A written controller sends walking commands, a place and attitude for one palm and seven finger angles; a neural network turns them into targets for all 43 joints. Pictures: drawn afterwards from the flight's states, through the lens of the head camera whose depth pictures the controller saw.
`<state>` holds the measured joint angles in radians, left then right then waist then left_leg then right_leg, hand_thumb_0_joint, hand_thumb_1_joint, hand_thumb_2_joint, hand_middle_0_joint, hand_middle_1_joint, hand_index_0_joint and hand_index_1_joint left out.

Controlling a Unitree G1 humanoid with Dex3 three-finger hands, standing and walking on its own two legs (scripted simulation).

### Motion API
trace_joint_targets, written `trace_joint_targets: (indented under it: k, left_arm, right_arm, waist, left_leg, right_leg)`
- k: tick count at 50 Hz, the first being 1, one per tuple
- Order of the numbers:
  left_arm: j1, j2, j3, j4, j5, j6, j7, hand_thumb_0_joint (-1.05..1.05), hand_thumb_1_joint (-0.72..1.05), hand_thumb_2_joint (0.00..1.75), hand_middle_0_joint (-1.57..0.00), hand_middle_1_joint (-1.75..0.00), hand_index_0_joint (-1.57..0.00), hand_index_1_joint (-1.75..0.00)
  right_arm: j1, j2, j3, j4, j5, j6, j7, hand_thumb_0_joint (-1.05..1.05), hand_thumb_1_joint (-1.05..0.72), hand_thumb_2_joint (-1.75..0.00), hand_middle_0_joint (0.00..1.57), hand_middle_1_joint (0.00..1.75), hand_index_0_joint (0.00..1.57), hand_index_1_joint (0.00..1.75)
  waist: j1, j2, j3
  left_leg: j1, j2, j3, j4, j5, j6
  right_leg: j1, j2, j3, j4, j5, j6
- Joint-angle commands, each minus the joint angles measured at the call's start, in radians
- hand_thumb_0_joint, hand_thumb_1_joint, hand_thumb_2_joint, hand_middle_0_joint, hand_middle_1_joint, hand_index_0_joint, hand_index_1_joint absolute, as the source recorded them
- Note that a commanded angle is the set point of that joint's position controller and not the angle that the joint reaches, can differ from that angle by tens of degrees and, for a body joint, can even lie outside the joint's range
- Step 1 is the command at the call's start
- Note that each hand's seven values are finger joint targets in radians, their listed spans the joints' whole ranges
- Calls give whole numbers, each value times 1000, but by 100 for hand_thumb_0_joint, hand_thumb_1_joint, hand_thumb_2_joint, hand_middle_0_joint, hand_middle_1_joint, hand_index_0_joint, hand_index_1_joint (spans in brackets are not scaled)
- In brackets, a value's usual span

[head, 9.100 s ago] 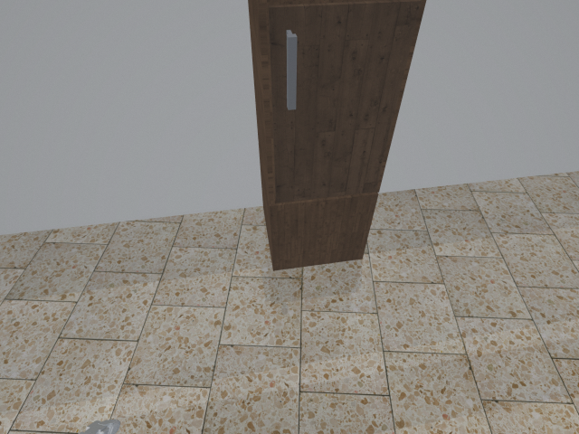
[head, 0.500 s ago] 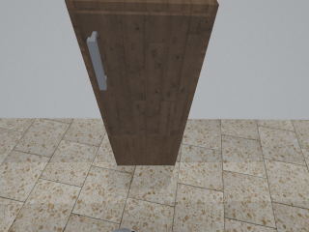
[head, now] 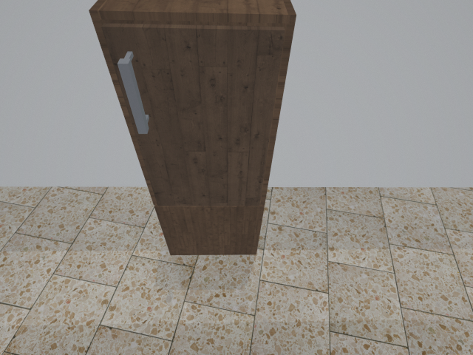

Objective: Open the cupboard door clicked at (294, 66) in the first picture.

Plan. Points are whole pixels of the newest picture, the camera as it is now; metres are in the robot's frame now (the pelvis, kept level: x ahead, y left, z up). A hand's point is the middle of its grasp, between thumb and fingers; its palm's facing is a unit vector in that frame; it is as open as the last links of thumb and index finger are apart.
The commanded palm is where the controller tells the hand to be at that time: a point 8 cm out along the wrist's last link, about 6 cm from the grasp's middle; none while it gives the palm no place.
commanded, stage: come to a stop and stand still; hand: left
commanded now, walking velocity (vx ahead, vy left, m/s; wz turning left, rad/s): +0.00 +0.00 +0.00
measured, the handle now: (136, 94) +0.60 +0.27 +0.11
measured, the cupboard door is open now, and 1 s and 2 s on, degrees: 0 0 0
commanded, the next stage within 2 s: look again from close up in 0.42 s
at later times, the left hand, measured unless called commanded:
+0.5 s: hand out of the picture -0.05 +0.17 -0.17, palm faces +0.05 -0.99 -0.14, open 7.4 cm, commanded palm none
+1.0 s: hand out of the picture +0.01 +0.21 -0.17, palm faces +0.00 -0.98 -0.22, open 7.4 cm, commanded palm none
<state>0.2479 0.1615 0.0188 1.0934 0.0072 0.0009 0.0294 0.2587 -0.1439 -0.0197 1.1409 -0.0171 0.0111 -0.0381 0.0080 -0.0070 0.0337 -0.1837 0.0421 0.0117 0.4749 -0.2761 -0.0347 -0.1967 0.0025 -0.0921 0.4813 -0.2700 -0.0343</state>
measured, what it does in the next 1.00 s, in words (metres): stands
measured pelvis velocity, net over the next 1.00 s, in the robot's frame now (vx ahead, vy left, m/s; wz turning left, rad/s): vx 0.00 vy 0.04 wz -0.03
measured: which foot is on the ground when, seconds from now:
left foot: down 0.00-1.00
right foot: down 0.00-1.00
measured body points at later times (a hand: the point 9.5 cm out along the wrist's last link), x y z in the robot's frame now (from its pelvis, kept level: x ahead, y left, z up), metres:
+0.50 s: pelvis -0.02 +0.02 +0.01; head -0.02 +0.02 +0.46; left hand -0.05 +0.22 -0.16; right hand -0.05 -0.19 -0.16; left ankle -0.01 +0.14 -0.74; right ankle -0.01 -0.09 -0.74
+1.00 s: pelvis +0.00 +0.04 +0.00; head +0.00 +0.02 +0.45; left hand +0.01 +0.26 -0.15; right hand -0.01 -0.17 -0.17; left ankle -0.01 +0.14 -0.74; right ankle -0.01 -0.09 -0.74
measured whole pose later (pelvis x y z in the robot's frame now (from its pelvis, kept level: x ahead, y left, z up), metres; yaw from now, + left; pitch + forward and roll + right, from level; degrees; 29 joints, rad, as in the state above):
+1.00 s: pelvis +0.00 +0.04 +0.00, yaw -1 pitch -1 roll +1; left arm 0.30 0.14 -0.01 1.11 0.02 -0.02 0.03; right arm 0.33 -0.15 0.02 1.09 -0.02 -0.03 -0.03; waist 0.00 0.04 0.00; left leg -0.17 -0.02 0.06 0.46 -0.27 0.03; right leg -0.21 -0.06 -0.04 0.50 -0.27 0.02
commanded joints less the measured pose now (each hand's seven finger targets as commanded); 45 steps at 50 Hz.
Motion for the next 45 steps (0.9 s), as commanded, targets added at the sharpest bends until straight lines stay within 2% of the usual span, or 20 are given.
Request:
trace_joint_targets:
  k: [1,5,8,15,17,25,26,27,28,29,30,32,35,39,41,45]
  left_arm:
    - [57,94,13,-9,-7,-10,4,0,90,90,-20,-30,-20,-30]
    - [57,85,8,9,-4,-5,1,0,90,90,-20,-30,-20,-30]
    - [63,76,7,14,-2,-3,1,0,90,90,-20,-30,-20,-30]
    - [94,59,8,18,0,-6,4,0,90,90,-20,-30,-20,-30]
    - [102,54,8,21,0,-7,3,0,90,90,-20,-30,-20,-30]
    - [137,36,1,35,2,-12,6,0,90,90,-20,-30,-20,-30]
    - [192,67,-14,54,20,-46,46,0,90,90,-20,-30,-20,-30]
    - [158,118,-3,11,11,-51,35,0,90,90,-20,-30,-20,-30]
    - [116,103,-2,-4,12,-48,26,0,90,90,-20,-30,-20,-30]
    - [116,94,-4,-6,13,-47,22,0,90,90,-20,-30,-20,-30]
    - [111,89,-1,-14,13,-42,19,0,90,90,-20,-30,-20,-30]
    - [128,60,-9,-13,11,-35,12,0,90,90,-20,-30,-20,-30]
    - [127,47,-13,-10,12,-32,6,0,90,90,-20,-30,-20,-30]
    - [131,43,-16,-9,8,-32,6,0,90,90,-20,-30,-20,-30]
    - [130,49,-14,-11,8,-32,6,0,90,90,-20,-30,-20,-30]
    - [120,63,-11,-14,6,-32,8,0,90,90,-20,-30,-20,-30]
  right_arm:
    - [24,-77,-2,-21,6,-24,-6,0,-90,-90,20,30,20,30]
    - [43,-70,1,-11,5,-17,-5,0,-90,-90,20,30,20,30]
    - [70,-60,2,-7,2,-14,-3,0,-90,-90,20,30,20,30]
    - [103,-49,1,-6,3,-16,-2,0,-90,-90,20,30,20,30]
    - [108,-44,4,-6,3,-20,-2,0,-90,-90,20,30,20,30]
    - [122,-38,3,-5,7,-26,-4,0,-90,-90,20,30,20,30]
    - [-2,-92,10,-77,9,-46,15,0,-90,-90,20,30,20,30]
    - [65,-34,8,-108,8,-31,18,0,-90,-90,20,30,20,30]
    - [105,-34,7,-93,2,-34,18,0,-90,-90,20,30,20,30]
    - [142,-45,11,-89,1,-39,21,0,-90,-90,20,30,20,30]
    - [163,-53,11,-97,-2,-42,22,0,-90,-90,20,30,20,30]
    - [129,-65,12,-113,1,-44,18,0,-90,-90,20,30,20,30]
    - [123,-74,13,-126,2,-46,15,0,-90,-90,20,30,20,30]
    - [127,-85,17,-113,2,-51,13,0,-90,-90,20,30,20,30]
    - [131,-88,19,-105,2,-54,13,0,-90,-90,20,30,20,30]
    - [133,-88,22,-89,3,-56,11,0,-90,-90,20,30,20,30]
  waist:
    - [13,81,-37]
    - [11,13,58]
    - [4,-9,102]
    - [1,-22,76]
    - [0,-3,76]
    - [2,2,77]
    - [38,49,88]
    - [-22,42,-2]
    - [-37,81,20]
    - [-42,89,-11]
    - [-37,114,-22]
    - [-16,99,19]
    - [-9,18,74]
    - [-5,4,93]
    - [-1,-17,74]
    - [-3,3,53]
  left_leg:
    - [-2,80,-58,-109,235,41]
    - [-35,65,-55,-150,86,41]
    - [-51,50,-48,-165,28,43]
    - [-38,44,-47,-165,-2,48]
    - [-43,45,-50,-169,5,50]
    - [-42,51,-58,-172,20,53]
    - [-106,57,-1,42,122,21]
    - [-72,7,-16,37,-48,25]
    - [-44,13,-29,-5,-15,37]
    - [-55,27,-38,-20,17,44]
    - [-92,43,-55,-40,7,58]
    - [-150,59,-93,-109,-42,73]
    - [-181,57,-108,-144,-57,85]
    - [-149,55,-98,-161,-12,85]
    - [-127,54,-89,-153,49,86]
    - [-81,52,-69,-138,133,83]
  right_leg:
    - [87,-118,121,-120,221,6]
    - [30,-112,127,-181,52,9]
    - [-12,-113,139,-207,-30,11]
    - [-34,-111,141,-211,-69,15]
    - [-35,-111,138,-202,-49,15]
    - [-36,-110,129,-186,-2,16]
    - [-36,-160,164,-124,354,8]
    - [-43,-202,218,-168,87,-21]
    - [-108,-174,193,-153,-105,-37]
    - [-102,-136,159,-115,-122,-31]
    - [-71,-113,116,-75,-104,-22]
    - [-46,-88,99,-47,-63,-13]
    - [-41,-86,95,-44,-32,-7]
    - [-47,-91,104,-52,18,-1]
    - [-28,-96,101,-49,52,3]
    - [-15,-102,104,-49,98,5]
